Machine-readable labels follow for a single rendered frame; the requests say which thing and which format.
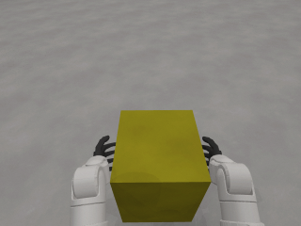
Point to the robot right forearm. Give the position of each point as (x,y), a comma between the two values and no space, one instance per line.
(236,192)

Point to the robot left forearm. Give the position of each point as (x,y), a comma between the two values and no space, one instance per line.
(88,193)

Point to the carton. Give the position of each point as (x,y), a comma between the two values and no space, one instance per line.
(159,171)

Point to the robot left hand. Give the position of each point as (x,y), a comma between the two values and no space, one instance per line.
(101,147)

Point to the robot right hand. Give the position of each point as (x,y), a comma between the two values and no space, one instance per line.
(212,149)

